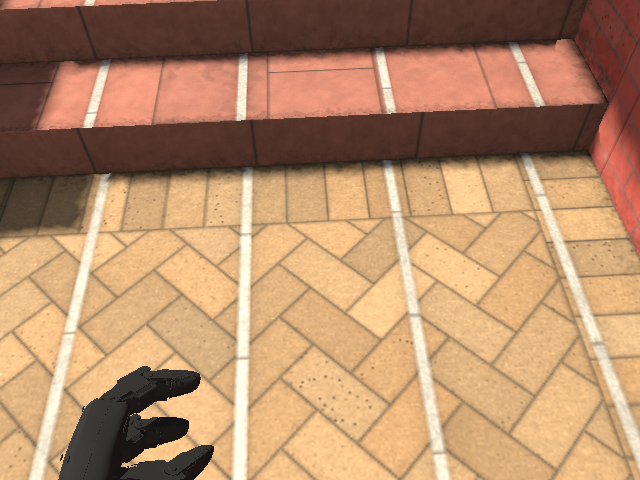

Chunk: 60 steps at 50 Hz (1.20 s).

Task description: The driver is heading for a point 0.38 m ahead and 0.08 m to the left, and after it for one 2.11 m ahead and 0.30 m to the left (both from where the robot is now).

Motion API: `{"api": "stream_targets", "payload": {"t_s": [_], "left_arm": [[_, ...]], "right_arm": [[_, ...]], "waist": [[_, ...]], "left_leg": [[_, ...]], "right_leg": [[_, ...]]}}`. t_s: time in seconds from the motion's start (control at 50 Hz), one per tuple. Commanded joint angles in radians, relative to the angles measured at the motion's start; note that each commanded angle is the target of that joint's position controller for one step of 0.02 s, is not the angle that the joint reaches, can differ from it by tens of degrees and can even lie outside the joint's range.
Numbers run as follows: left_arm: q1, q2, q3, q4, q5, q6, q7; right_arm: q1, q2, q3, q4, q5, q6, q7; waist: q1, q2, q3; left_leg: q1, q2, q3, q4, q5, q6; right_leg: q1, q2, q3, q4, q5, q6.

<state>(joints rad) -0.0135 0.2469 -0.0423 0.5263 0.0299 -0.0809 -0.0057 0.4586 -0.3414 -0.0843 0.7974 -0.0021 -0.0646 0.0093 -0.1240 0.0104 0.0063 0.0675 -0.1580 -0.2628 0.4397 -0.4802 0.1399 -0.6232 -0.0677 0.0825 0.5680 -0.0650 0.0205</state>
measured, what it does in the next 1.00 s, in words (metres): walks ahead, turning left: right foot, then left foot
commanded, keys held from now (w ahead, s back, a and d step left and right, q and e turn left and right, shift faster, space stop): w+q+shift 0.20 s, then q+shift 0.30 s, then shift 0.10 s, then e+shift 0.40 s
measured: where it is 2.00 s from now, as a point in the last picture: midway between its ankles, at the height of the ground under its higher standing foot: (306, 348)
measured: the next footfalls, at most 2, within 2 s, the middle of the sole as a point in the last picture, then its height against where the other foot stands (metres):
right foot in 0.02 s outside the picture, level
left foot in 0.42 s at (254, 445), level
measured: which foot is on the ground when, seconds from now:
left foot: down 0.00-0.00, up 0.02-0.40, down 0.42-0.92, up 0.94-1.00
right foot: up 0.00-0.00, down 0.02-0.42, up 0.44-0.88, down 0.90-1.00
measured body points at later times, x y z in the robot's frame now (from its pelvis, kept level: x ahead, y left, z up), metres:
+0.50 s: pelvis +0.40 +0.01 -0.01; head +0.45 +0.04 +0.43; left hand +0.36 +0.31 -0.12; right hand +0.70 -0.13 -0.09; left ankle +0.51 +0.09 -0.72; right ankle +0.30 -0.20 -0.59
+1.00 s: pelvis +0.60 +0.00 +0.02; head +0.63 +0.00 +0.46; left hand +0.59 +0.31 -0.07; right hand +0.88 -0.15 -0.09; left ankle +0.49 +0.09 -0.65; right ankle +0.68 -0.06 -0.72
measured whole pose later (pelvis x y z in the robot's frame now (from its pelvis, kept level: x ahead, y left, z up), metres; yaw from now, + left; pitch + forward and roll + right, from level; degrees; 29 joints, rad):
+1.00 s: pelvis +0.60 +0.00 +0.02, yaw +25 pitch +3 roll +2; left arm 0.24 0.29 0.05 0.63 0.01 -0.03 -0.01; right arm 0.09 -0.28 -0.05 0.69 -0.01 0.01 -0.04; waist 0.03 0.01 0.02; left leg -0.44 -0.11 -0.09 1.03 -0.52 -0.02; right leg -0.40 0.05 0.07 0.59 -0.23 -0.04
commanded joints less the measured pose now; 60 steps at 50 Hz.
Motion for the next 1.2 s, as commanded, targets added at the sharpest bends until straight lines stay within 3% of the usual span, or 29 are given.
{"api": "stream_targets", "payload": {"t_s": [0.02,0.04,0.06,0.1,0.18,0.26,0.32,0.34,0.38,0.4,0.42,0.44,0.46,0.48,0.52,0.54,0.58,0.62,0.7,0.78,0.88,0.9,0.92,0.94,0.96,0.98,1.02,1.08,1.2], "left_arm": [[0.584,0.274,0.123,0.076,0.014,-0.013,0.052],[0.572,0.346,0.136,0.075,0.063,-0.014,0.050],[0.458,0.317,0.143,0.064,0.041,-0.003,0.040],[0.327,0.154,0.110,0.071,0.023,0.004,0.030],[0.407,0.085,0.092,0.191,-0.003,-0.026,0.014],[0.319,0.106,0.093,0.219,-0.007,-0.049,0.007],[0.324,0.157,0.105,0.237,-0.020,-0.051,0.015],[0.255,0.296,0.148,0.187,-0.052,-0.036,0.049],[0.222,0.337,0.169,0.157,-0.066,-0.014,0.078],[0.205,0.316,0.169,0.141,-0.069,-0.004,0.078],[0.238,0.232,0.152,0.136,-0.071,-0.005,0.067],[0.237,0.091,0.115,0.110,-0.009,-0.017,0.051],[0.441,0.111,0.096,0.058,-0.021,-0.040,0.032],[0.370,0.221,0.109,0.058,-0.031,-0.049,0.026],[0.278,0.226,0.117,0.058,-0.029,-0.031,0.041],[0.285,0.225,0.120,0.071,-0.025,-0.015,0.049],[0.269,0.210,0.121,0.071,-0.020,0.011,0.053],[0.241,0.147,0.103,0.065,-0.009,0.014,0.057],[0.223,0.076,0.075,0.087,-0.021,0.030,0.042],[0.122,0.148,0.097,0.053,-0.049,0.041,0.029],[0.155,0.147,0.110,0.031,-0.049,0.044,-0.013],[0.188,0.158,0.117,0.040,-0.045,0.042,-0.017],[0.227,0.238,0.142,0.038,-0.030,0.038,-0.015],[0.267,0.311,0.167,0.039,-0.022,0.038,-0.012],[0.360,0.250,0.153,0.049,-0.010,0.038,-0.006],[0.337,0.230,0.152,0.046,-0.013,0.040,0.001],[0.255,0.216,0.155,0.018,-0.047,0.065,0.023],[0.231,0.208,0.157,0.000,-0.050,0.101,0.047],[0.239,0.240,0.180,-0.016,-0.050,0.127,0.074]], "right_arm": [[-0.165,-0.129,-0.029,-0.111,-0.012,-0.031,0.003],[-0.071,0.042,0.016,-0.167,0.023,-0.031,-0.003],[-0.081,-0.026,0.025,-0.187,0.009,-0.019,-0.007],[-0.206,-0.070,0.016,-0.170,-0.028,0.010,0.009],[-0.292,0.012,0.038,-0.232,-0.037,0.064,0.057],[-0.391,0.006,0.048,-0.295,-0.041,0.073,0.057],[-0.425,0.017,0.056,-0.279,-0.036,0.060,0.081],[-0.371,-0.028,0.023,-0.261,0.061,0.032,0.066],[-0.236,-0.102,-0.012,-0.229,0.052,0.028,0.063],[-0.074,-0.156,-0.048,-0.188,0.042,0.039,0.054],[-0.006,-0.176,-0.065,-0.159,0.046,0.049,0.035],[-0.060,-0.218,-0.066,-0.178,0.030,0.054,0.011],[-0.150,-0.256,-0.051,-0.264,-0.045,0.030,0.016],[-0.217,-0.223,-0.059,-0.308,-0.036,0.035,0.022],[-0.312,-0.142,-0.037,-0.315,0.025,0.025,0.022],[-0.340,-0.125,-0.030,-0.313,0.030,0.023,0.018],[-0.339,-0.102,-0.023,-0.282,0.017,0.027,0.003],[-0.292,-0.091,-0.016,-0.241,0.010,0.033,-0.020],[-0.299,-0.009,0.021,-0.188,-0.005,0.060,-0.041],[-0.294,-0.043,0.015,-0.150,-0.027,0.050,-0.025],[-0.296,-0.062,0.000,-0.145,0.008,0.078,-0.051],[-0.284,-0.055,-0.001,-0.142,0.015,0.078,-0.055],[-0.273,-0.038,-0.002,-0.162,-0.002,0.069,-0.057],[-0.324,-0.037,-0.001,-0.201,-0.031,0.060,-0.056],[-0.359,-0.043,0.002,-0.206,-0.031,0.055,-0.049],[-0.360,-0.036,0.002,-0.196,-0.009,0.060,-0.045],[-0.396,-0.016,0.005,-0.186,-0.007,0.076,-0.050],[-0.430,0.008,0.007,-0.188,0.004,0.075,-0.047],[-0.457,-0.009,0.000,-0.155,0.011,0.055,-0.044]], "waist": [[0.369,-0.041,-0.322],[0.254,-0.341,-0.422],[0.211,-0.362,-0.389],[0.197,-0.114,-0.112],[0.138,-0.108,0.022],[0.073,-0.100,0.095],[0.081,-0.071,0.095],[0.060,-0.134,0.041],[-0.021,-0.156,-0.071],[-0.087,-0.129,-0.150],[-0.083,0.014,-0.139],[-0.010,0.311,-0.080],[0.112,0.312,-0.400],[0.067,0.113,-0.484],[0.141,-0.125,-0.258],[0.168,-0.129,-0.189],[0.181,-0.090,-0.125],[0.162,-0.065,-0.147],[0.143,0.029,-0.227],[0.087,0.101,-0.111],[0.101,0.111,-0.064],[0.116,0.079,-0.066],[0.103,-0.095,-0.090],[0.119,-0.315,-0.084],[0.177,-0.267,-0.186],[0.164,-0.177,-0.196],[0.144,-0.065,-0.155],[0.128,-0.110,-0.152],[0.140,-0.166,-0.152]], "left_leg": [[-0.453,0.077,-0.025,0.641,0.725,-0.009],[-0.724,-0.013,0.073,0.954,-0.058,-0.031],[-0.858,0.048,0.131,1.045,0.034,-0.018],[-0.877,0.161,0.179,0.982,0.192,-0.026],[-0.885,0.244,0.181,0.932,0.205,-0.046],[-0.817,0.224,0.261,0.687,0.373,-0.075],[-0.571,0.144,0.411,0.320,0.557,-0.052],[-0.502,0.117,0.391,0.317,0.538,-0.064],[-0.328,0.078,0.391,0.252,0.501,-0.031],[-0.131,0.063,0.368,0.203,0.553,0.008],[0.069,0.101,0.270,0.092,0.676,0.050],[0.143,0.189,0.068,0.128,1.122,0.113],[0.349,0.462,-0.430,0.056,1.136,0.364],[0.309,0.465,-0.515,-0.055,0.781,0.371],[0.017,0.370,-0.401,-0.106,0.566,0.270],[-0.128,0.349,-0.327,-0.103,0.692,0.249],[-0.325,0.304,-0.198,-0.082,0.898,0.215],[-0.375,0.269,-0.092,-0.040,1.065,0.188],[-0.386,0.218,0.065,-0.020,0.942,0.096],[-0.349,0.300,0.043,-0.036,0.721,0.101],[-0.204,0.371,0.006,0.068,0.732,0.077],[-0.228,0.327,0.046,0.126,0.671,0.030],[-0.333,0.205,0.145,0.327,0.509,-0.049],[-0.623,0.022,0.252,0.562,0.013,-0.160],[-0.738,0.016,0.151,0.730,-0.182,-0.179],[-0.764,0.047,0.107,0.809,-0.135,-0.184],[-0.789,0.076,0.105,0.782,-0.011,-0.201],[-0.721,0.057,0.125,0.620,0.081,-0.211],[-0.640,0.036,0.093,0.374,0.150,-0.223]], "right_leg": [[0.915,-0.080,0.059,0.022,-0.311,-0.042],[1.083,-0.399,0.582,-0.150,-0.563,-0.106],[0.997,-0.410,0.844,-0.308,-0.756,-0.159],[0.713,-0.309,0.487,-0.290,-0.621,-0.139],[0.522,-0.235,0.112,-0.347,-0.232,-0.089],[0.426,-0.166,-0.209,-0.369,0.349,-0.060],[0.420,-0.100,-0.347,-0.325,0.517,-0.032],[0.473,-0.086,-0.316,-0.237,0.713,-0.020],[0.529,-0.137,-0.288,-0.028,0.938,-0.016],[0.480,-0.134,-0.271,0.193,0.900,-0.009],[0.289,-0.045,-0.258,0.484,0.246,0.034],[0.035,0.130,-0.243,0.909,-0.569,0.059],[-0.130,0.165,0.020,1.131,-0.596,0.065],[-0.120,0.125,0.101,1.089,-0.498,0.044],[-0.114,0.052,0.093,0.907,-0.400,0.046],[-0.064,0.035,0.082,0.848,-0.387,0.057],[0.023,0.005,0.052,0.731,-0.387,0.072],[0.043,0.013,0.002,0.626,-0.323,0.084],[0.186,0.000,-0.032,0.366,-0.048,0.080],[0.178,0.014,-0.027,0.236,-0.085,0.040],[0.153,0.041,-0.079,0.041,-0.178,-0.028],[0.232,0.045,-0.056,-0.066,-0.024,-0.056],[0.352,-0.058,0.163,-0.113,0.343,-0.122],[0.512,-0.242,0.467,-0.164,0.640,-0.305],[0.640,-0.277,0.577,-0.187,0.604,-0.369],[0.660,-0.234,0.507,-0.159,0.536,-0.324],[0.602,-0.145,0.395,-0.150,0.418,-0.243],[0.552,-0.062,0.365,-0.179,0.282,-0.194],[0.531,-0.028,0.451,-0.192,0.110,-0.174]]}}
Velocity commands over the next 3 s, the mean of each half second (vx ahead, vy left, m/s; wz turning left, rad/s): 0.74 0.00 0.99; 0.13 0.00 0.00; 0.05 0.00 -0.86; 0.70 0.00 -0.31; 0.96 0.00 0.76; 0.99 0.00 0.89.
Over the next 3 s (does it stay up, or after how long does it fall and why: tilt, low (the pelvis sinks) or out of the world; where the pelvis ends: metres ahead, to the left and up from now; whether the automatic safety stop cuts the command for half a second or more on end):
stays up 1.60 0.07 0.18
